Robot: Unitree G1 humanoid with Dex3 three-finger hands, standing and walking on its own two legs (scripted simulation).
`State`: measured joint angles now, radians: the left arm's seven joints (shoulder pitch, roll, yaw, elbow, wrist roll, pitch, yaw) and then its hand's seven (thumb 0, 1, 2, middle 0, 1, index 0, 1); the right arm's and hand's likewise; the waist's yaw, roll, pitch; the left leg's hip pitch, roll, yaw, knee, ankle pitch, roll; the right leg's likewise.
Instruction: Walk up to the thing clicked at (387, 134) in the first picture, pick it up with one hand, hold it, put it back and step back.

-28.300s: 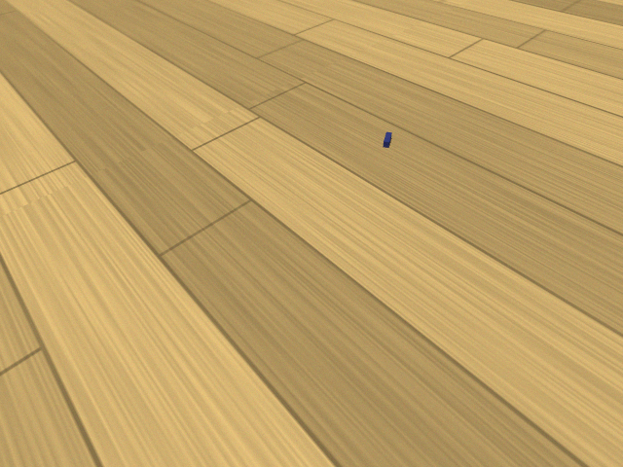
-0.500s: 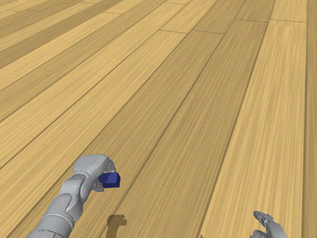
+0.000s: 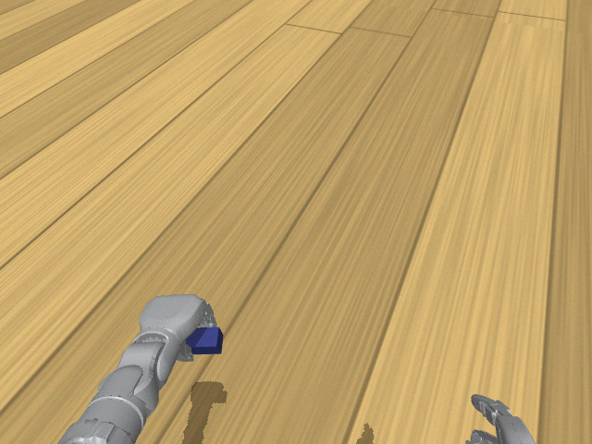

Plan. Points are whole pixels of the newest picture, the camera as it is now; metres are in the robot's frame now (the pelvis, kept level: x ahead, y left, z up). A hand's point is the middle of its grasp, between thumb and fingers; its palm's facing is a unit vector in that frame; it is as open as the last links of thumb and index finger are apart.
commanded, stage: crouch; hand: left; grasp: from above
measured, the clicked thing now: (191, 341) +0.31 +0.20 -0.11
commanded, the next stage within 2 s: lower in 1.72 s
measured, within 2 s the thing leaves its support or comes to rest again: neither
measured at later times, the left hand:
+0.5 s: hand (222, 354) +0.36 +0.20 -0.32, palm faces -0.43 +0.03 -0.90, open 6.3 cm
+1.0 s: hand (234, 368) +0.38 +0.21 -0.50, palm faces -0.46 -0.01 -0.89, open 6.3 cm
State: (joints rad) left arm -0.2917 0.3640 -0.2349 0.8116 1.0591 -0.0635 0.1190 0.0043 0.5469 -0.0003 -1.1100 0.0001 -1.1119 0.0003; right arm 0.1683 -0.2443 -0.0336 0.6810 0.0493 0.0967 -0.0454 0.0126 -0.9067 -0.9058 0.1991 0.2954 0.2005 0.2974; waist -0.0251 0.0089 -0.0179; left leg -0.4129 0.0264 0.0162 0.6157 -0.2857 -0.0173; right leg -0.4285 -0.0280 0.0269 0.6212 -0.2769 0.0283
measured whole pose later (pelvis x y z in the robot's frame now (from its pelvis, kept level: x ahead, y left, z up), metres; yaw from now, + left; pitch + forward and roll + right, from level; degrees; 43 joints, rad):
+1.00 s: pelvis -0.06 +0.00 -0.33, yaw -1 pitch +38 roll -4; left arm -0.85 0.46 -0.05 1.30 1.19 -0.05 0.40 0.01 0.54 0.04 -1.08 -0.04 -1.10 -0.01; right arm 0.12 -0.24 -0.03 0.73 -0.10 -0.05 0.06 0.01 -0.91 -0.90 0.20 0.30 0.20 0.30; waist -0.19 0.02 -0.17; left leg -2.06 0.00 -0.09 2.08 -0.69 -0.03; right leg -2.02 -0.01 0.00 2.03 -0.68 0.05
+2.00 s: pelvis -0.07 +0.00 -0.43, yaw -4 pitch +35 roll -6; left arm -1.00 0.58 0.00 1.57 1.26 -0.15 0.48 0.01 0.56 0.00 -1.06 -0.08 -1.08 -0.04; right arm 0.15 -0.27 0.04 0.78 -0.16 -0.08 0.14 0.01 -0.92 -0.90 0.20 0.29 0.20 0.30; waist -0.26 0.00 -0.07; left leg -2.30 -0.01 -0.14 2.40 -0.70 -0.04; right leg -2.27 0.01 -0.02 2.32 -0.67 0.05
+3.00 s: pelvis -0.06 +0.01 -0.46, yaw -9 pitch +31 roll -11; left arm -1.02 0.76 0.13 1.76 1.33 -0.19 0.69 0.01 0.55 0.02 -1.06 -0.07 -1.09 -0.03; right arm 0.13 -0.31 0.14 0.78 -0.27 -0.21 0.30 0.00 -0.91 -0.90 0.20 0.29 0.20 0.30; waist -0.37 -0.06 0.08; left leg -2.36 -0.01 -0.22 2.56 -0.75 -0.04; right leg -2.29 0.04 -0.08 2.41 -0.68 0.08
